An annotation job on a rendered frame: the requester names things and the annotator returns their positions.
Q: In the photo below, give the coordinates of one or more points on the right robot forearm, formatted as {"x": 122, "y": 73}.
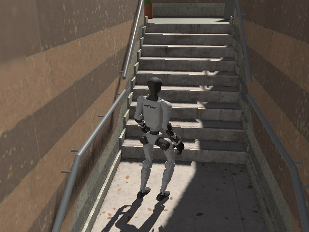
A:
{"x": 172, "y": 135}

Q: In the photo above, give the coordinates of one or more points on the left robot forearm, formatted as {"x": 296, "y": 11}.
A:
{"x": 140, "y": 122}

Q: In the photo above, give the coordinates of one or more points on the left robot upper arm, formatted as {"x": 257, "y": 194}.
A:
{"x": 139, "y": 108}

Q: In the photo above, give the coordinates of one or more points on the right robot upper arm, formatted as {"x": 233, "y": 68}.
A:
{"x": 166, "y": 106}

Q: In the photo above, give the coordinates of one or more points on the right robot hand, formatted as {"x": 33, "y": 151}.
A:
{"x": 179, "y": 147}

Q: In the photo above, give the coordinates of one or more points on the left robot hand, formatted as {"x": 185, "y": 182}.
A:
{"x": 143, "y": 129}

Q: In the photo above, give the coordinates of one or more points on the left robot thigh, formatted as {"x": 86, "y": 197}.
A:
{"x": 148, "y": 150}

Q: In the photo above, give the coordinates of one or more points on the robot right shin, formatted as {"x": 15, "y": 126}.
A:
{"x": 167, "y": 175}

